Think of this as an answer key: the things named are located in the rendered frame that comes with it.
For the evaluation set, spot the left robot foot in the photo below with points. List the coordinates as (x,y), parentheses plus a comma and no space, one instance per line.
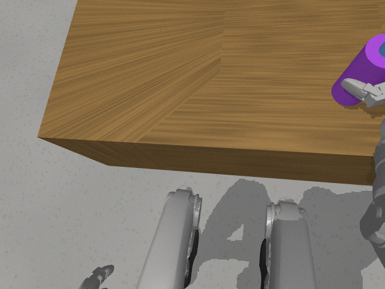
(191,259)

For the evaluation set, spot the left robot hand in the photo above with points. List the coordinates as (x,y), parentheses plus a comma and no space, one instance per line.
(97,277)

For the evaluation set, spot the right robot arm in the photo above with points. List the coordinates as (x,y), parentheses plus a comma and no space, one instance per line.
(372,224)

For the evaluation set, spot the right robot hand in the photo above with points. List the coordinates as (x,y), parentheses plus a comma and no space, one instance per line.
(371,95)

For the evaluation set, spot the bottle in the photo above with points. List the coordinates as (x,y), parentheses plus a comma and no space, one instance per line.
(368,67)

